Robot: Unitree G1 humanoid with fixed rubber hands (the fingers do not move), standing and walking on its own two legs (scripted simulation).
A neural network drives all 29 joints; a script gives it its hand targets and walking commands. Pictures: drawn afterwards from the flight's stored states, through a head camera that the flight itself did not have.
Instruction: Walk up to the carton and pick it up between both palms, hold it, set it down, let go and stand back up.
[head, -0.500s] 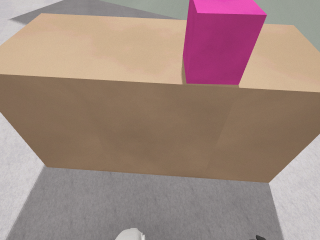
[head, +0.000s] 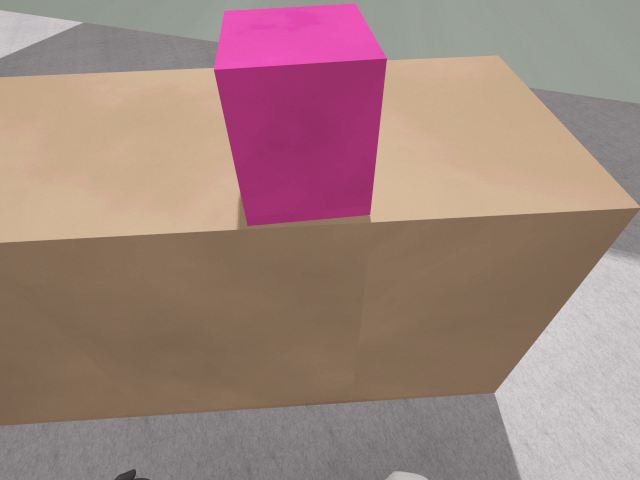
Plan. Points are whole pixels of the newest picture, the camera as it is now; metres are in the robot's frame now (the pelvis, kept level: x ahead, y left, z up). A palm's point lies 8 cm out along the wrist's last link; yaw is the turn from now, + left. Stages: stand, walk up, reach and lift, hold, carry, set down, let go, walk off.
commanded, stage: walk up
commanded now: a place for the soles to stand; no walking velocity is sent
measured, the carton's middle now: (300, 117) +0.60 +0.03 +0.16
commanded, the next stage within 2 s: none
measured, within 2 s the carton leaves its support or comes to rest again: neither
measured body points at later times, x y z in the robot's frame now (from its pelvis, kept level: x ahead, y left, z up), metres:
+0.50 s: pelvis +0.13 -0.04 +0.02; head +0.17 -0.03 +0.46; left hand +0.20 +0.23 -0.10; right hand +0.31 -0.28 -0.08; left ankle +0.21 +0.09 -0.69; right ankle +0.10 -0.15 -0.68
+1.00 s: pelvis +0.15 -0.04 +0.03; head +0.17 -0.05 +0.48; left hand +0.30 +0.22 -0.05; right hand +0.27 -0.31 -0.08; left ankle +0.21 +0.09 -0.69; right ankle +0.12 -0.16 -0.69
